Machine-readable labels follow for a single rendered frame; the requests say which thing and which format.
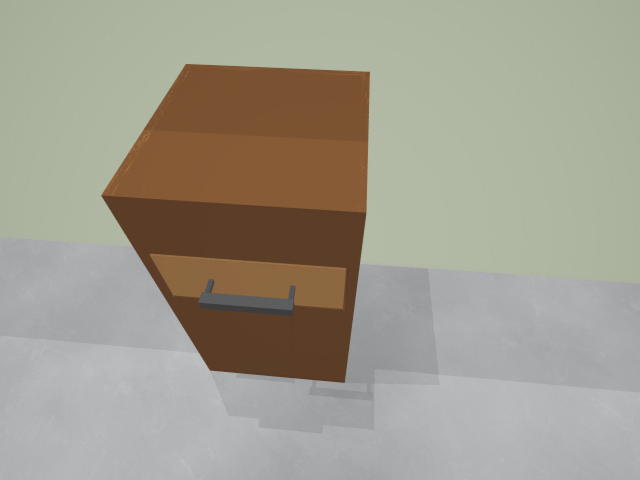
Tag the handle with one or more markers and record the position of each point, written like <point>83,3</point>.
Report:
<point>250,304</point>

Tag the drawer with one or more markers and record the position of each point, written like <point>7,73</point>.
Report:
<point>315,286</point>

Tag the cabinet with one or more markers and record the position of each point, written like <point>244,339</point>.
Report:
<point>255,164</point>

